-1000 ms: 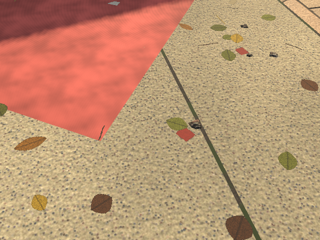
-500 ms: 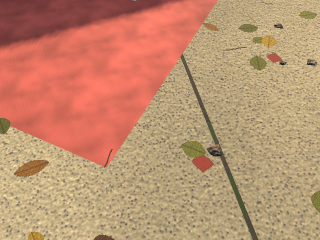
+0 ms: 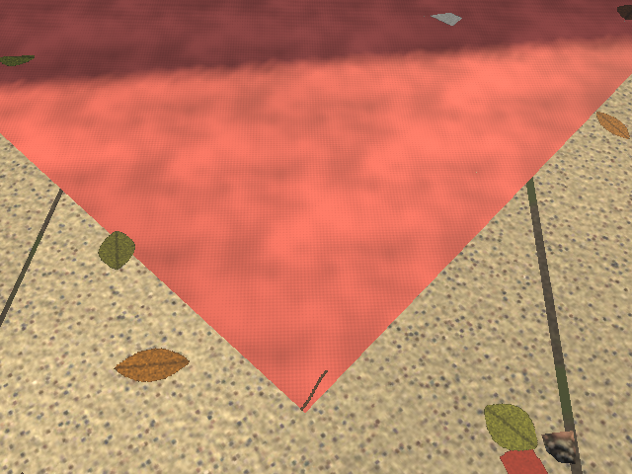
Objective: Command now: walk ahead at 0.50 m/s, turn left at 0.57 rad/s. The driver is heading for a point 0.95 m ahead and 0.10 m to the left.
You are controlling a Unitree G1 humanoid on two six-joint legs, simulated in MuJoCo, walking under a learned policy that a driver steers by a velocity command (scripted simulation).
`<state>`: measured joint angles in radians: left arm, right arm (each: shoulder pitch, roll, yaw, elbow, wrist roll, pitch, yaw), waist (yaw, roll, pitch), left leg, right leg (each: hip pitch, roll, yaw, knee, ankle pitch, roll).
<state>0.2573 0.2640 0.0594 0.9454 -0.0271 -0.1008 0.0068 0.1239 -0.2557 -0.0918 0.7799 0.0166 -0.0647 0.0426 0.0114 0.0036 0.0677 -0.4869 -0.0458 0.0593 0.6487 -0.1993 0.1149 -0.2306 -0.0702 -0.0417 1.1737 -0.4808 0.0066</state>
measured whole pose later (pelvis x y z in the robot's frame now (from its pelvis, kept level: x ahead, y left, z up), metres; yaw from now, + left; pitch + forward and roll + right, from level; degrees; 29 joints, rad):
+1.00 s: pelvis +0.56 +0.07 +0.01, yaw +15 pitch +3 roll -1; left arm 0.38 0.28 0.05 0.93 -0.02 -0.07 0.00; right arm 0.05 -0.25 -0.04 0.66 0.00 -0.10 0.03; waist 0.07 0.00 0.02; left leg -0.48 0.00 0.04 0.56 -0.13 0.05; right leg -0.17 -0.01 0.03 0.86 -0.51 -0.01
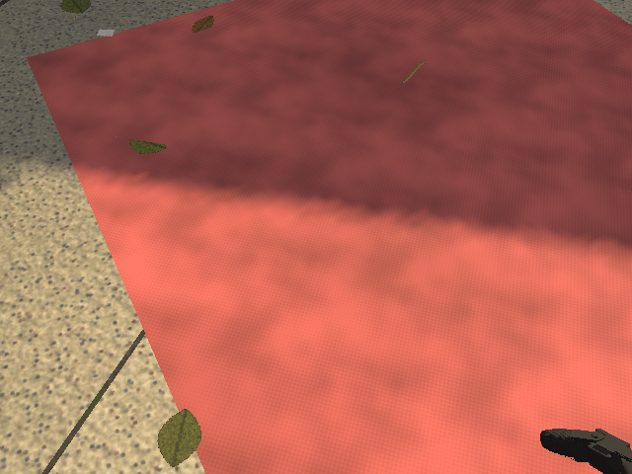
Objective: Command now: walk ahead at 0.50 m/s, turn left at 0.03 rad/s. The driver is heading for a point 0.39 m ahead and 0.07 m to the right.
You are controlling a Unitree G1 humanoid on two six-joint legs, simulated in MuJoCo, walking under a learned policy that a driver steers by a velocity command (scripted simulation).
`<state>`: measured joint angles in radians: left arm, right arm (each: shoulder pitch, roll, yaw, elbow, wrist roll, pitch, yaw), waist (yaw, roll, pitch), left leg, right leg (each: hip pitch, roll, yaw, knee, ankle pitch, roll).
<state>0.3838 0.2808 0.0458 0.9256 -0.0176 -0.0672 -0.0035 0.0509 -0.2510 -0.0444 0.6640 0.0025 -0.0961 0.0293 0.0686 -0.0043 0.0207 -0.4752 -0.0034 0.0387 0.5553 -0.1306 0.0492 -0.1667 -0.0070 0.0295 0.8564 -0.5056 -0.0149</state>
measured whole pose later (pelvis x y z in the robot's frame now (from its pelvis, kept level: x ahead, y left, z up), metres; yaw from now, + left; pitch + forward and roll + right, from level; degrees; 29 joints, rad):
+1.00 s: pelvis +0.35 -0.03 +0.01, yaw +0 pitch +0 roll -1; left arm 0.16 0.23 0.02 0.95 0.01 -0.01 0.01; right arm 0.23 -0.23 -0.04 0.94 -0.01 -0.01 -0.03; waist 0.01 -0.01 0.01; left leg -0.24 0.04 -0.02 0.52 -0.27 -0.03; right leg -0.27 0.01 -0.04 0.49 -0.21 -0.02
